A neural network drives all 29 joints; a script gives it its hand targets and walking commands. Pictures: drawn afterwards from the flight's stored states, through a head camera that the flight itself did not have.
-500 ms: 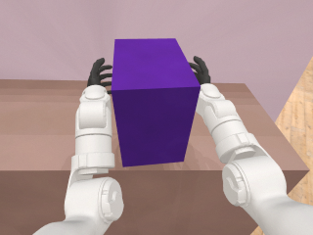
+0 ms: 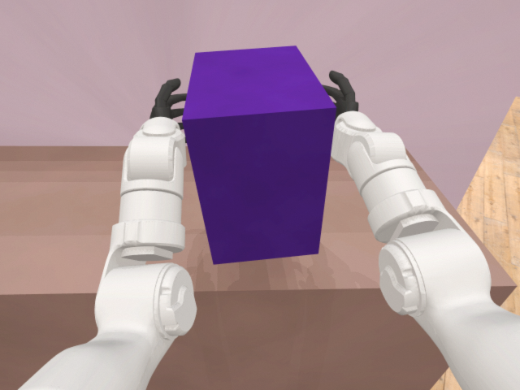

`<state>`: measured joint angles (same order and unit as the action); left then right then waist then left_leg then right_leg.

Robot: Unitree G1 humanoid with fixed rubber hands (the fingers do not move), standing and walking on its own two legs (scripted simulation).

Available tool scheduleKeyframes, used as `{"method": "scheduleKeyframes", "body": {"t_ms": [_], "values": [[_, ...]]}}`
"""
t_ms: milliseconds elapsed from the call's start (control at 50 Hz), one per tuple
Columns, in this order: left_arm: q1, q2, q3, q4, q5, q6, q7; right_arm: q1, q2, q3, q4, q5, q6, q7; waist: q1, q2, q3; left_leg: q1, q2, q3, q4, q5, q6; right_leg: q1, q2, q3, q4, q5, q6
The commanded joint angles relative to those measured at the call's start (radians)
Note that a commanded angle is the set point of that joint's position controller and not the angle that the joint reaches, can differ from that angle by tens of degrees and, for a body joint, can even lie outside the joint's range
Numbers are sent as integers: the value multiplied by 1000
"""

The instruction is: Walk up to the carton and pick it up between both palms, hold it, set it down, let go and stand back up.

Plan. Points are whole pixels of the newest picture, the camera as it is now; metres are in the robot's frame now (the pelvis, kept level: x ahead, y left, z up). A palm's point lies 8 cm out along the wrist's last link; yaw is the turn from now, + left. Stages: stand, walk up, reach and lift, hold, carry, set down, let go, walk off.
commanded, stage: reach and lift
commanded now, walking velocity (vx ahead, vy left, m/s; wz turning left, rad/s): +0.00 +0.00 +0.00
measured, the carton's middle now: (255, 151) +0.41 +0.00 +0.22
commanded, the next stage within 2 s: hold in 0.26 s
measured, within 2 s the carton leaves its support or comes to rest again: neither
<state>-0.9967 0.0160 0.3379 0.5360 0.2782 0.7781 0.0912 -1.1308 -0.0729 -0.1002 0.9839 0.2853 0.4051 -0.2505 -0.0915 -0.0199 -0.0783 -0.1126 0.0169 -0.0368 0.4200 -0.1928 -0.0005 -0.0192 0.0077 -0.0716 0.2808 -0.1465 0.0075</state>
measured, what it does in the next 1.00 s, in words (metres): stands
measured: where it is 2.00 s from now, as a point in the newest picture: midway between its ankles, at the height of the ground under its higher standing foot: outside the picture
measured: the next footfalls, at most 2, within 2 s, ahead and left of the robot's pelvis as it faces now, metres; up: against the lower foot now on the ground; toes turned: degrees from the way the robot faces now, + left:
none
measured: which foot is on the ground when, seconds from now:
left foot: down 0.00-1.00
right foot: down 0.00-1.00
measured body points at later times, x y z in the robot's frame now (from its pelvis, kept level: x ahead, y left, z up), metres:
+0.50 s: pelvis +0.02 -0.01 +0.00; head -0.07 +0.01 +0.44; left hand +0.40 +0.12 +0.28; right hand +0.40 -0.14 +0.29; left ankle +0.03 +0.11 -0.75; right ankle +0.01 -0.12 -0.75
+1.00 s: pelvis +0.00 -0.02 +0.00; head -0.10 -0.01 +0.44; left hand +0.39 +0.11 +0.32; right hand +0.38 -0.15 +0.33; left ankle +0.03 +0.11 -0.75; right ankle +0.01 -0.12 -0.75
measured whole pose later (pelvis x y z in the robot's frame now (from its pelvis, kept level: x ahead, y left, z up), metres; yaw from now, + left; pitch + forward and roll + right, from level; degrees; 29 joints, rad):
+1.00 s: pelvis +0.00 -0.02 +0.00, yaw +0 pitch -6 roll -1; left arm -1.09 0.05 0.43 0.54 0.31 0.90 0.00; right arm -1.24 -0.10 -0.04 0.96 0.38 0.60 -0.36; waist -0.09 0.00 -0.13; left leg -0.11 0.04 -0.04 0.40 -0.19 -0.03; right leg -0.04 0.03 -0.07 0.32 -0.17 -0.02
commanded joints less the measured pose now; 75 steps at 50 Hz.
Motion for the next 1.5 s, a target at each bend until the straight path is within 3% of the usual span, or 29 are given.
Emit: {"method": "scheduleKeyframes", "body": {"t_ms": [0,20,60,140,180,240,300,360,400,540,560,620,660,680,720,740,780,820,880,900,980,1020,1100,1240,1300,1320,1360,1420,1480], "values": [[-810,-599,-308,-117,-155,-84,-157,-742,612,200,-235,128,36,89,-22,85,-309,89,-45,2,-66,154,-53,67,52,27,-34,78,28],[-797,-575,-271,-99,-126,-73,-165,-729,589,190,-206,127,48,89,-18,81,-258,71,-45,2,-76,137,-53,69,52,31,-39,64,31],[-797,-573,-266,-127,-135,-63,-175,-740,615,220,-264,157,60,79,-10,73,-290,72,-46,5,-67,172,-52,92,55,33,-28,113,36],[-839,-621,-357,-251,-182,-60,-173,-788,631,270,-402,219,68,59,-26,101,-394,130,-42,-9,-17,333,-78,99,69,24,-5,218,33],[-786,-594,-317,-222,-160,-43,-175,-741,633,289,-389,214,98,48,-17,59,-346,124,-50,-6,-25,311,-65,100,70,30,-13,232,41],[-741,-586,-317,-275,-154,-21,-190,-686,634,322,-449,239,125,31,-27,51,-363,136,-57,-3,-19,349,-73,128,74,25,2,311,52],[-711,-567,-310,-279,-150,6,-202,-702,637,350,-496,267,150,15,-15,43,-359,124,-66,1,-15,344,-68,152,66,38,15,382,60],[-702,-554,-301,-310,-135,20,-213,-677,644,362,-518,276,169,6,-12,32,-331,114,-68,5,-26,334,-67,157,71,33,22,381,62],[-739,-566,-347,-377,-160,26,-211,-704,644,369,-572,289,171,5,-23,57,-371,140,-62,5,-12,374,-79,140,76,28,24,377,59],[-760,-539,-342,-366,-144,55,-221,-709,624,333,-527,280,203,6,-31,81,-320,114,-58,6,-30,298,-79,122,72,36,13,291,49],[-771,-535,-341,-363,-156,53,-223,-738,641,347,-550,284,202,5,-21,49,-347,103,-64,16,-33,296,-74,129,79,34,14,304,53],[-796,-513,-318,-353,-141,52,-229,-730,643,321,-488,279,210,9,-27,76,-340,84,-60,16,-47,244,-66,126,74,36,18,246,49],[-776,-514,-294,-272,-136,59,-232,-752,625,298,-464,269,214,10,-19,73,-304,66,-59,16,-55,216,-67,112,68,38,3,216,49],[-794,-497,-273,-254,-123,60,-233,-745,607,282,-407,266,223,14,-26,76,-278,56,-57,15,-68,189,-65,99,69,40,0,178,48],[-817,-496,-262,-243,-126,54,-234,-763,621,276,-389,268,215,21,-9,74,-300,40,-59,21,-72,165,-60,102,71,41,3,158,46],[-844,-509,-270,-240,-142,47,-233,-778,618,258,-392,259,214,25,-23,63,-306,26,-54,14,-80,151,-60,91,75,37,1,138,47],[-861,-499,-247,-194,-140,42,-229,-806,623,253,-362,265,215,31,-4,63,-289,4,-56,13,-82,131,-52,88,73,36,1,120,44],[-884,-499,-243,-158,-138,37,-227,-821,603,228,-311,255,213,37,-14,76,-274,-9,-50,9,-98,82,-52,66,75,36,-3,70,40],[-924,-495,-230,-145,-146,25,-224,-861,624,210,-310,249,201,47,0,65,-305,-22,-51,15,-108,49,-38,63,72,38,-2,41,41],[-923,-469,-210,-94,-140,24,-222,-861,604,193,-259,246,206,50,-3,74,-261,-36,-51,12,-111,14,-36,57,66,43,-12,18,41],[-943,-461,-177,-71,-157,10,-217,-894,615,186,-265,258,199,53,12,49,-313,-43,-60,14,-100,21,-29,61,57,54,-13,49,44],[-969,-477,-194,-72,-178,-1,-213,-917,619,186,-281,259,192,51,3,40,-354,-18,-54,14,-87,63,-36,48,64,50,-14,67,41],[-965,-456,-176,-55,-161,2,-209,-889,587,181,-230,271,200,47,-2,73,-336,-14,-64,13,-83,66,-47,39,62,54,-18,83,45],[-954,-455,-175,-73,-170,16,-211,-916,604,214,-309,302,214,29,10,41,-387,-2,-74,11,-63,111,-46,76,56,65,-13,175,59],[-971,-476,-198,-96,-176,23,-211,-928,591,216,-327,316,217,25,-3,68,-383,4,-71,5,-61,139,-61,63,60,64,-7,183,62],[-955,-460,-172,-83,-164,26,-210,-912,586,208,-298,313,224,25,10,67,-352,2,-74,7,-66,121,-54,57,59,65,-17,158,60],[-981,-488,-213,-112,-177,28,-210,-917,583,211,-307,315,222,24,-11,76,-371,19,-63,4,-65,149,-61,47,69,59,-10,160,55],[-964,-493,-223,-157,-186,32,-204,-919,601,250,-384,345,228,19,-6,58,-434,35,-67,8,-47,229,-69,101,76,60,11,272,59],[-867,-485,-207,-127,-160,61,-212,-864,568,265,-364,359,251,8,-1,74,-340,25,-71,-2,-44,249,-80,100,76,58,6,301,64]]}}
